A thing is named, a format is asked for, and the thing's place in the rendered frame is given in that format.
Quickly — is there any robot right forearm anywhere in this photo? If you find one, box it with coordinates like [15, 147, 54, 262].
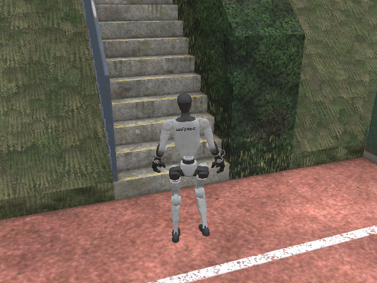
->
[210, 141, 223, 163]

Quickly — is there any robot left forearm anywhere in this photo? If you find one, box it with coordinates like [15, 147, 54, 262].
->
[153, 144, 164, 164]

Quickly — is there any robot right upper arm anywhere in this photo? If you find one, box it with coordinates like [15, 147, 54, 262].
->
[198, 118, 216, 150]

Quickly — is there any robot left upper arm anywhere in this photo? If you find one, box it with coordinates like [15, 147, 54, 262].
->
[158, 120, 174, 153]

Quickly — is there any left robot hand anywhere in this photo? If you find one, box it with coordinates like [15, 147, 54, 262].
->
[152, 161, 166, 173]

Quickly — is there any robot right shin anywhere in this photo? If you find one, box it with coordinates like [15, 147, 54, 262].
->
[196, 188, 207, 229]

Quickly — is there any left robot thigh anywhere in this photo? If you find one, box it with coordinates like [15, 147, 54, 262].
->
[169, 165, 181, 206]

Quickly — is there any right robot hand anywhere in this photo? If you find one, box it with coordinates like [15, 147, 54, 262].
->
[211, 160, 225, 173]

